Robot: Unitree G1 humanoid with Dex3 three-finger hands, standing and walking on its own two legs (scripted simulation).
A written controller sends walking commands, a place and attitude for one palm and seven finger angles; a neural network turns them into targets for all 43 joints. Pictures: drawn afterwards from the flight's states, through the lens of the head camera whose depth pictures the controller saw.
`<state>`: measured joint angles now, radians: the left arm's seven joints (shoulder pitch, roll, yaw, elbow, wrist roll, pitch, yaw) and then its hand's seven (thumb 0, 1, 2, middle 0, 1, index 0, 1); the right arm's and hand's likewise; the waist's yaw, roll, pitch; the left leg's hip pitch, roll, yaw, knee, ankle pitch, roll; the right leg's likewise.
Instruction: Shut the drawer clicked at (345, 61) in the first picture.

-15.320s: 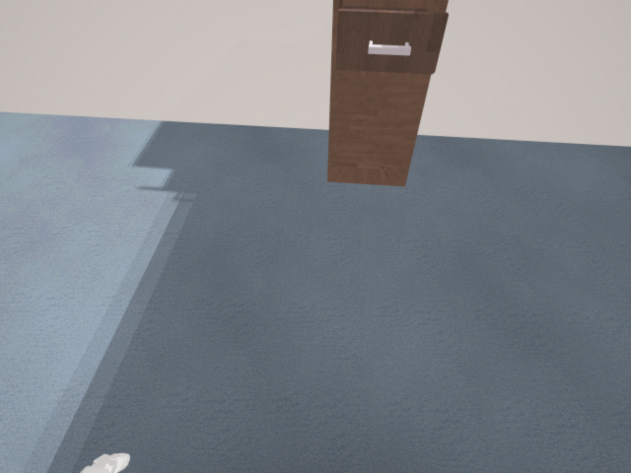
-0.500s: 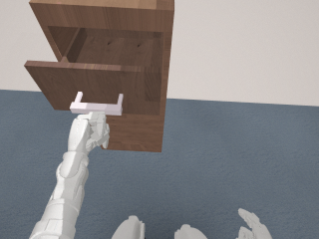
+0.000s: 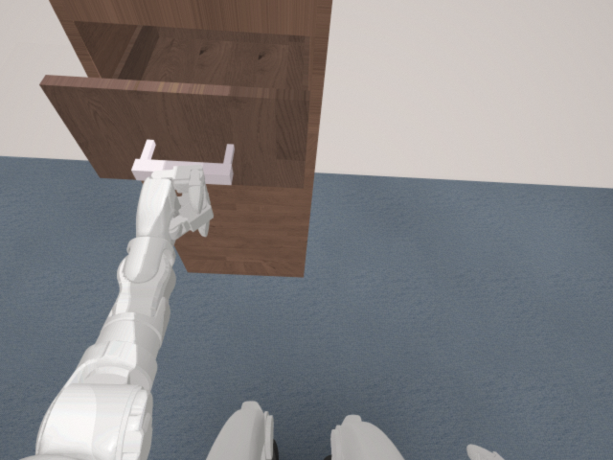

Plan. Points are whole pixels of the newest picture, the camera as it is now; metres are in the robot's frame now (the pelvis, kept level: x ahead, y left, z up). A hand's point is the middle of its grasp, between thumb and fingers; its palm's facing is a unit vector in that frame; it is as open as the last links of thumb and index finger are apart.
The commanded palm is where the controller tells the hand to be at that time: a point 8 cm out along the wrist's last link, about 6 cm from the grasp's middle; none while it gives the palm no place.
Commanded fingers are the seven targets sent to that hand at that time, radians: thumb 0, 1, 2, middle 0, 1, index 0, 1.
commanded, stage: push the drawer shut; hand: left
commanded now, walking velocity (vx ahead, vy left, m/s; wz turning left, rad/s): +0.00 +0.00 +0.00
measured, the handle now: (186, 160) +0.51 +0.17 +0.06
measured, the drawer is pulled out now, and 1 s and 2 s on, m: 0.14 0.01 0.00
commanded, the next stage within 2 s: pull the fist back off the drawer in 1.36 s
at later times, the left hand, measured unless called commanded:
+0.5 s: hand (215, 169) +0.49 +0.13 +0.05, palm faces -0.03 -1.00 -0.04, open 2.9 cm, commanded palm +0.49 +0.17 +0.06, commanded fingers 0.00 0.90 0.90 -1.40 -1.60 -1.40 -1.60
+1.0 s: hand (220, 138) +0.55 +0.13 +0.06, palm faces -0.02 -1.00 -0.04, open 3.0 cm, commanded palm +0.55 +0.16 +0.06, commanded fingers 0.00 0.90 0.90 -1.40 -1.60 -1.40 -1.60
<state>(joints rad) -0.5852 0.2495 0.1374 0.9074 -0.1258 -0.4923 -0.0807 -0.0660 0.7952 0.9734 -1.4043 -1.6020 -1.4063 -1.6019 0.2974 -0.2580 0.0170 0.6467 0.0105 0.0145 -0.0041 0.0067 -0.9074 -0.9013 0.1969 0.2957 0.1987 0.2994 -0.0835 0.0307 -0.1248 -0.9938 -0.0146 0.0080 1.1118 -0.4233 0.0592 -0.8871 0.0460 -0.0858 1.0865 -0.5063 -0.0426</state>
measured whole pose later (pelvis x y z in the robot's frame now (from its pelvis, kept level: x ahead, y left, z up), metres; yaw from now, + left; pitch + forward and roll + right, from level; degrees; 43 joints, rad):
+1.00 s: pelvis +0.01 +0.00 -0.02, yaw -2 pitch +25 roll -5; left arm -1.05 0.46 0.32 1.29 -0.02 -0.45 -0.08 -0.01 0.80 0.96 -1.40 -1.60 -1.40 -1.60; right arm 0.40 -0.27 0.04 0.65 -0.04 0.05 0.03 0.00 -0.91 -0.90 0.20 0.30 0.20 0.30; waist -0.22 0.05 -0.13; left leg -1.19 0.01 -0.01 1.19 -0.45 0.06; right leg -1.07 0.07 -0.10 1.13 -0.51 -0.04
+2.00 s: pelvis -0.01 +0.02 -0.02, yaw -3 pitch +27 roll -6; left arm -1.13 0.49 0.30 1.26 0.00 -0.37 -0.04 -0.01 0.81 0.94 -1.40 -1.60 -1.40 -1.60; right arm 0.43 -0.27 0.06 0.65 -0.06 0.02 0.06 0.00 -0.91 -0.90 0.20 0.30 0.20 0.30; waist -0.25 0.06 -0.12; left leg -1.26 0.01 -0.01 1.22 -0.43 0.08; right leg -1.13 0.07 -0.10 1.14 -0.49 -0.03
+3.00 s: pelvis +0.04 +0.00 +0.08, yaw -1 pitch +1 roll -1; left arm 0.02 0.29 0.09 0.11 -0.10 -0.07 0.05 0.02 0.90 0.90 -1.40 -1.60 -1.40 -1.60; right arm 0.18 -0.23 0.05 0.52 0.06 0.07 -0.08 0.01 -0.91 -0.90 0.20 0.30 0.20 0.30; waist 0.02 0.05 -0.04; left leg -0.34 -0.03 0.03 0.59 -0.28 0.06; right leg -0.25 0.05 -0.02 0.55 -0.33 -0.04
